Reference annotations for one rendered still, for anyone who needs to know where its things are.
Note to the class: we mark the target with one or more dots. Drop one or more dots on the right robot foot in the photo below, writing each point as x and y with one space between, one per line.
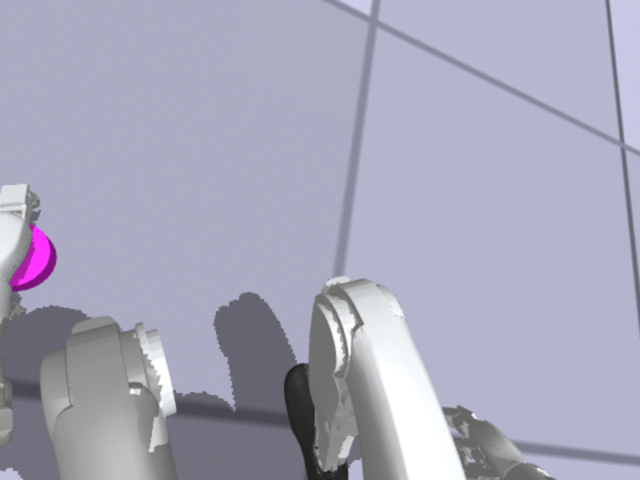
301 413

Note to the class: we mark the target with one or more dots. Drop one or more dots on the right robot arm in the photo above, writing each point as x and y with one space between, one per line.
527 471

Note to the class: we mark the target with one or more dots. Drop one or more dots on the left robot hand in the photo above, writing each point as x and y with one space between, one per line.
16 204

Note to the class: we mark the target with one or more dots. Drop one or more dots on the right robot hand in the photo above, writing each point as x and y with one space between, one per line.
495 455

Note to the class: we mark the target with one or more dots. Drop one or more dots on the tin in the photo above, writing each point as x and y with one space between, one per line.
38 264

